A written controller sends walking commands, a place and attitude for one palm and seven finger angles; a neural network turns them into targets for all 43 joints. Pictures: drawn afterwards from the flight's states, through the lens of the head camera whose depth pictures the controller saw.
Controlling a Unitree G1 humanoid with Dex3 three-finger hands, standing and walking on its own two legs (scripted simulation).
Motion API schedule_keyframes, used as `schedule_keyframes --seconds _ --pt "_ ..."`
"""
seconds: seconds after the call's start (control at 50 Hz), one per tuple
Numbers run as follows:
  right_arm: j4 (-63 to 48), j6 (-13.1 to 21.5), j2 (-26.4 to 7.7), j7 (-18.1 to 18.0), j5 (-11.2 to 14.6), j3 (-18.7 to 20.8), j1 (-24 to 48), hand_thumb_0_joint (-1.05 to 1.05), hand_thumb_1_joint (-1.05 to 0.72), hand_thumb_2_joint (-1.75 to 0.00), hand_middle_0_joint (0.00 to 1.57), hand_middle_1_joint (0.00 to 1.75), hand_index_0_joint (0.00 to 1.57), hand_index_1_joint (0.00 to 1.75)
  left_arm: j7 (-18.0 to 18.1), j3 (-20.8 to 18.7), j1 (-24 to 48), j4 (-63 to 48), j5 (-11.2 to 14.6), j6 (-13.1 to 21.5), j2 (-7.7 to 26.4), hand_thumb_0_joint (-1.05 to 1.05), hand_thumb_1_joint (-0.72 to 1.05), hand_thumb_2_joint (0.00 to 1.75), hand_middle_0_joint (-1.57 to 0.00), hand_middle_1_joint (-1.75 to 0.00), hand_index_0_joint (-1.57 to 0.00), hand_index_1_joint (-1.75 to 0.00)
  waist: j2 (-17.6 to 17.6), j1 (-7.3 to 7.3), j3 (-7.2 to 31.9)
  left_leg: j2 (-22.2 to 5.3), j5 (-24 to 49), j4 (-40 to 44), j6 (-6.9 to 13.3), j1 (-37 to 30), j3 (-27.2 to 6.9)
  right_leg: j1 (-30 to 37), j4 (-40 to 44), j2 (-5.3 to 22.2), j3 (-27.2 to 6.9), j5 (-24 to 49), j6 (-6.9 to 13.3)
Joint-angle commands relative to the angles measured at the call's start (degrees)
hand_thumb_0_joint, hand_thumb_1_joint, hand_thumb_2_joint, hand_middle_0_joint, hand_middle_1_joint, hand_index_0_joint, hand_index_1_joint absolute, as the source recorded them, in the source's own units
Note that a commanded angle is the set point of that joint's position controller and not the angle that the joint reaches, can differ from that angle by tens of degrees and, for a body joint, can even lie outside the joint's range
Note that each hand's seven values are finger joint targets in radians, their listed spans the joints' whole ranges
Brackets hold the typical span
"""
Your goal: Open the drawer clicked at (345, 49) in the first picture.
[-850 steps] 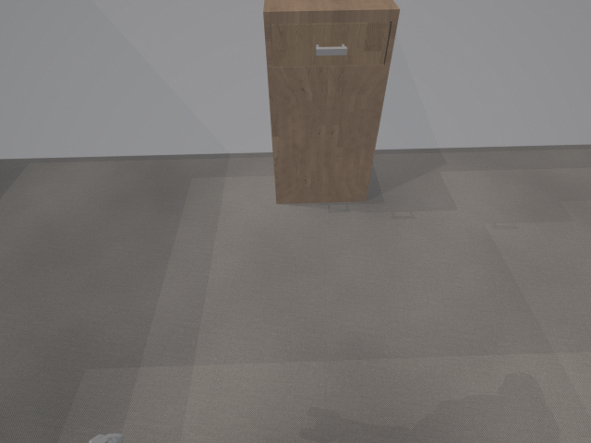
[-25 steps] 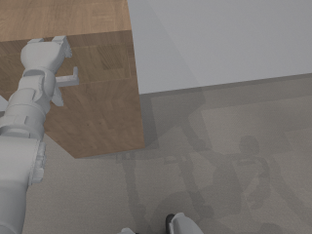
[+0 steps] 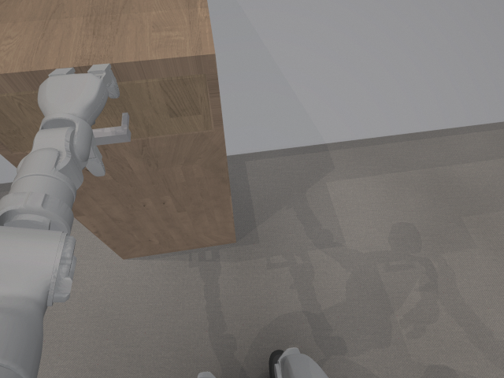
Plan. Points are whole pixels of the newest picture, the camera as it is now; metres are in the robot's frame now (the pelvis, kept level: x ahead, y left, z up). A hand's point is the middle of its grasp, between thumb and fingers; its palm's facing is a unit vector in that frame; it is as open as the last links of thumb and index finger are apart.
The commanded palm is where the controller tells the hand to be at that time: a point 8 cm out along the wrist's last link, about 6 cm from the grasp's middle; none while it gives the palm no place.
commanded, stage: move the hooked fingers above the handle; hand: left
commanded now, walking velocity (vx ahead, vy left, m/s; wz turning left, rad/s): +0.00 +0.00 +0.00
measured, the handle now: (100, 128) +0.56 +0.24 +0.02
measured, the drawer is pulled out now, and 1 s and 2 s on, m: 0.00 0.00 0.00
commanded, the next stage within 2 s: lower the fingers behind the handle in 1.16 s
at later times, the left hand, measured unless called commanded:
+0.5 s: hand (91, 122) +0.52 +0.22 +0.09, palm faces +0.00 +0.00 -1.00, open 13.6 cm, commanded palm +0.50 +0.26 +0.12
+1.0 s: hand (81, 126) +0.52 +0.24 +0.08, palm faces -0.01 +0.00 -1.00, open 13.6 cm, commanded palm +0.50 +0.25 +0.13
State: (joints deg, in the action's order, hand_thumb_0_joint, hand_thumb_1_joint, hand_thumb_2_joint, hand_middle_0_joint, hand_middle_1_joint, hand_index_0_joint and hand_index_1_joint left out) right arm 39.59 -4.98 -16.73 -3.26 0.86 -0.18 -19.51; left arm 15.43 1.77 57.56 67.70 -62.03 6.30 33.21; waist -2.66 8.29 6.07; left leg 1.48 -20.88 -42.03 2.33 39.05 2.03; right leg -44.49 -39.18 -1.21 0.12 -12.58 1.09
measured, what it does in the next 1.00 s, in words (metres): stands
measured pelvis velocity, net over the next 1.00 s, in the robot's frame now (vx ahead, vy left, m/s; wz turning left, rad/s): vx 0.02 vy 0.01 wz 0.00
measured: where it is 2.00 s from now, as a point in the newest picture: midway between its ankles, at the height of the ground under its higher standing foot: outside the picture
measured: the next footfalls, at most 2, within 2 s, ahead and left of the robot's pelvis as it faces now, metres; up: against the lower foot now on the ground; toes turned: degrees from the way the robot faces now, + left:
none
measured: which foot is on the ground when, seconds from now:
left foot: down 0.00-1.00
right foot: down 0.00-1.00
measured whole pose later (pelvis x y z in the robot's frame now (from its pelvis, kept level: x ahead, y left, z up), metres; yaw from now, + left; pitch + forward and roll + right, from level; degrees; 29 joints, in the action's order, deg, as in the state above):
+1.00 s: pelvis +0.02 +0.01 +0.00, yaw +0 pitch +18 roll +0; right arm 40.6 -5.6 -16.4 -2.5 0.2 1.4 -20.4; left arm 15.2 1.8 53.0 63.6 -61.8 7.4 32.5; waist -2.7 6.5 6.7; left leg 1.6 -21.8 -40.9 2.6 36.9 1.6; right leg -42.2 -38.1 -1.1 0.4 -13.7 0.8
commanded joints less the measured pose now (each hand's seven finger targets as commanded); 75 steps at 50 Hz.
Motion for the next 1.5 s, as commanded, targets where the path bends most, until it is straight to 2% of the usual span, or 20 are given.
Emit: schedule_keyframes --seconds 0.0,0.08,0.22,0.3,0.4,0.52,0.56,0.6,0.66,0.72,0.76,0.8,0.88,0.94,1.06,1.08,1.12,1.16,1.32,1.48 --pt "-3.6 0.9 -9.4 -1.0 -0.2 3.2 -7.1 0.0 -0.9 -0.9 0.2 0.3 0.2 0.3 0.8 -6.7 24.3 -7.6 0.7 -3.4 23.9 0.0 -0.5 0.3 -0.3 -1.2 -0.3 -1.2 2.4 -0.95 21.8 0.4 6.4 6.4 0.6 -2.0 -0.7 22.2 5.2 0.4 -2.1 1.8 -0.3" --pt "-3.8 0.8 -9.3 -1.2 0.1 3.1 -6.4 0.0 -0.9 -0.9 0.2 0.3 0.2 0.3 0.6 -6.3 23.6 -7.2 0.9 -3.2 23.2 0.0 -0.5 0.3 -0.3 -1.2 -0.3 -1.2 4.5 -0.59 19.8 0.4 4.9 6.6 0.6 -1.2 -0.7 22.2 5.9 0.5 -2.2 0.6 -0.5" --pt "-3.8 0.7 -9.3 -1.2 0.2 3.1 -6.5 0.0 -0.9 -0.9 0.2 0.3 0.2 0.3 0.7 -4.9 23.2 -6.9 0.8 -3.4 21.8 0.0 -0.5 0.3 -0.3 -1.2 -0.3 -1.2 3.6 -0.38 19.3 0.4 4.8 6.7 0.5 -1.4 -0.6 21.0 5.7 0.4 -1.9 0.3 -0.5" --pt "-3.5 0.7 -9.6 -1.5 0.1 2.9 -6.6 0.0 -0.9 -0.9 0.2 0.3 0.2 0.3 0.8 -5.8 24.5 -6.3 0.4 -3.9 24.0 0.0 -0.5 0.3 -0.3 -1.2 -0.3 -1.2 3.9 -0.15 20.2 0.5 4.8 6.4 0.6 -0.9 -0.7 21.2 5.4 0.5 -2.2 0.4 -0.6" --pt "-3.8 0.5 -9.2 -1.4 0.0 3.0 -6.4 0.0 -0.9 -0.9 0.2 0.3 0.2 0.3 0.6 -6.4 23.0 -7.4 0.6 -3.7 23.8 0.0 -0.5 0.3 -0.3 -1.2 -0.3 -1.2 2.7 -1.22 22.1 0.6 6.9 6.2 0.5 -1.7 -0.4 23.2 4.9 0.5 -2.3 3.0 -0.5" --pt "-4.1 0.4 -9.3 -1.4 0.2 2.9 -5.9 0.0 -0.9 -0.9 0.2 0.3 0.2 0.3 0.3 -7.0 21.0 -7.2 1.0 -3.0 24.4 0.0 -0.5 0.3 -0.3 -1.2 -0.3 -1.2 3.8 -1.72 20.1 0.5 4.6 6.7 0.4 -0.5 -0.4 23.1 5.5 0.6 -2.3 0.6 -0.4" --pt "-4.2 0.5 -9.2 -1.4 0.1 3.1 -5.9 0.0 -0.9 -0.9 0.2 0.3 0.2 0.3 0.5 -6.2 21.7 -8.2 0.8 -2.8 23.3 0.0 -0.5 0.3 -0.3 -1.2 -0.3 -1.2 3.2 -1.36 20.6 0.4 5.8 6.6 0.5 -1.4 -0.4 22.7 5.3 0.5 -2.3 1.7 -0.4" --pt "-4.1 0.4 -9.2 -1.3 -0.1 3.3 -6.0 0.0 -0.9 -0.9 0.2 0.3 0.2 0.3 0.6 -8.1 20.1 -9.0 0.9 -2.3 24.8 0.0 -0.5 0.3 -0.3 -1.2 -0.3 -1.2 3.2 -2.38 22.9 0.4 7.7 6.4 0.5 -2.1 -0.4 24.3 4.8 0.5 -2.3 3.7 -0.4" --pt "-4.1 0.3 -9.2 -1.1 0.0 3.3 -5.7 0.0 -0.9 -0.9 0.2 0.3 0.2 0.3 0.7 -7.7 19.3 -9.0 1.1 -2.3 24.1 0.0 -0.5 0.3 -0.3 -1.2 -0.3 -1.2 3.1 -2.55 20.6 0.4 6.4 6.9 0.3 -1.7 -0.5 23.2 5.1 0.4 -2.0 2.0 -0.3" --pt "-3.9 0.7 -9.3 -1.2 -0.1 3.6 -6.2 0.0 -0.9 -0.9 0.2 0.3 0.2 0.3 0.8 -6.3 20.6 -9.6 0.6 -1.9 22.4 0.0 -0.5 0.3 -0.3 -1.2 -0.3 -1.2 3.0 -1.4 21.3 0.2 7.1 6.6 0.5 -2.8 -0.6 22.6 5.2 0.3 -2.1 2.8 -0.3" --pt "-3.7 0.8 -9.3 -1.0 -0.2 3.9 -6.8 0.0 -0.9 -0.9 0.2 0.3 0.2 0.3 0.6 -7.2 20.7 -11.3 0.5 -1.1 23.4 0.0 -0.5 0.3 -0.3 -1.2 -0.3 -1.2 1.3 -2.09 23.2 0.2 9.0 6.4 0.4 -4.3 -0.9 22.8 4.7 0.2 -1.9 4.2 0.0" --pt "-3.6 0.8 -8.9 -0.9 -0.5 4.3 -7.5 0.0 -0.9 -0.9 0.2 0.3 0.2 0.3 0.5 -6.0 21.1 -13.0 0.8 -0.1 20.8 0.0 -0.5 0.3 -0.3 -1.2 -0.3 -1.2 0.6 -1.48 24.9 0.0 12.1 6.1 0.4 -6.9 -1.3 22.3 4.4 0.0 -1.4 6.5 0.1" --pt "-2.8 0.7 -8.8 -0.5 -0.6 4.5 -7.8 0.0 -0.9 -0.9 0.2 0.3 0.2 0.3 1.1 -4.3 23.3 -12.5 1.1 -0.4 17.7 0.0 -0.5 0.3 -0.3 -1.2 -0.3 -1.2 0.6 -0.5 22.1 -0.3 12.7 6.4 0.3 -8.3 -1.8 19.3 4.9 -0.4 -0.7 5.5 0.3" --pt "-2.5 0.6 -8.7 -0.1 -0.9 4.8 -7.9 0.0 -0.9 -0.9 0.2 0.3 0.2 0.3 1.7 -5.3 22.7 -14.1 0.9 -0.7 18.0 0.0 -0.5 0.3 -0.3 -1.2 -0.3 -1.2 -1.3 -1.49 24.5 -0.3 16.4 6.1 0.1 -10.5 -2.0 20.3 4.2 -0.5 -0.5 8.1 0.6" --pt "-2.7 0.1 -8.3 0.3 -0.8 4.8 -7.0 0.0 -0.9 -0.9 0.2 0.3 0.2 0.3 1.4 -4.3 21.5 -14.1 1.5 -1.2 15.9 0.0 -0.5 0.3 -0.3 -1.2 -0.3 -1.2 0.4 -1.44 21.7 -0.2 16.7 7.1 0.1 -10.3 -1.9 21.7 5.1 -0.5 -0.4 9.2 0.6" --pt "-2.8 0.0 -8.4 0.2 -0.9 4.8 -6.9 0.0 -0.9 -0.9 0.2 0.3 0.2 0.3 1.3 -6.1 20.7 -14.2 1.5 -1.0 17.5 0.0 -0.5 0.3 -0.3 -1.2 -0.3 -1.2 2.1 -1.97 22.1 -0.3 17.5 7.0 0.2 -10.1 -1.8 23.2 5.2 -0.5 -0.6 10.1 0.6" --pt "-3.0 -0.1 -8.3 0.1 -0.7 4.7 -6.7 0.0 -0.9 -0.9 0.2 0.3 0.2 0.3 1.1 -5.3 20.9 -14.3 1.1 -1.1 17.5 0.0 -0.5 0.3 -0.3 -1.2 -0.3 -1.2 1.3 -1.75 21.7 -0.2 17.3 7.2 0.1 -9.7 -1.7 23.1 5.0 -0.4 -0.6 10.5 0.6" --pt "-3.2 -0.2 -8.3 0.2 -0.7 4.6 -6.1 0.0 -0.9 -0.9 0.2 0.3 0.2 0.3 0.9 -6.9 18.7 -14.8 0.9 -1.1 19.0 0.0 -0.5 0.3 -0.3 -1.2 -0.3 -1.2 0.2 -3.07 22.0 -0.2 18.5 7.4 0.0 -10.3 -1.6 23.7 4.6 -0.4 -0.5 11.0 0.8" --pt "-3.4 -0.2 -7.9 0.6 -0.9 4.9 -6.6 0.0 -0.9 -0.9 0.2 0.3 0.2 0.3 1.4 -3.9 17.8 -13.0 0.3 -1.3 14.2 0.0 -0.5 0.3 -0.3 -1.2 -0.3 -1.2 1.7 -1.96 20.8 -0.3 19.8 6.7 -0.2 -10.8 -1.9 21.3 4.2 -0.7 0.1 11.3 0.8" --pt "-2.8 0.1 -8.3 0.7 -0.9 4.8 -7.4 0.0 -0.9 -0.9 0.2 0.3 0.2 0.3 1.8 -2.6 19.8 -9.2 -0.9 -3.4 13.2 0.0 -0.5 0.3 -0.3 -1.2 -0.3 -1.2 2.4 -0.9 18.7 -0.1 15.9 6.0 0.1 -8.4 -1.7 18.7 4.3 -0.8 -0.2 8.3 0.8"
